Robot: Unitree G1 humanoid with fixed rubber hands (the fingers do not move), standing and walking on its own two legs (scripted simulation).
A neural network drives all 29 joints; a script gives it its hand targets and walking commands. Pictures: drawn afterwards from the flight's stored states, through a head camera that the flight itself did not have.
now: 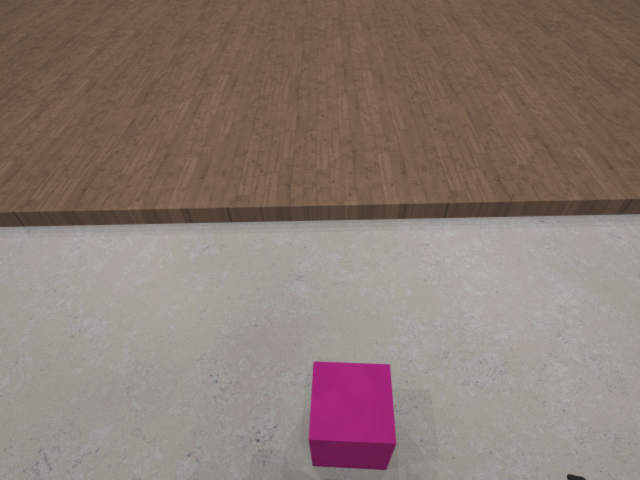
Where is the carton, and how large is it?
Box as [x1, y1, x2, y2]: [309, 362, 395, 469]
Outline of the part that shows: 314,362 309,425 309,444 313,465 385,469 395,445 389,364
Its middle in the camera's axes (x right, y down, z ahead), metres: +0.09 +0.50 +1.08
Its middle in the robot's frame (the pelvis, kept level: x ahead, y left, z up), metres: +0.43 -0.04 -0.66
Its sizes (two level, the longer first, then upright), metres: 0.210 0.200 0.250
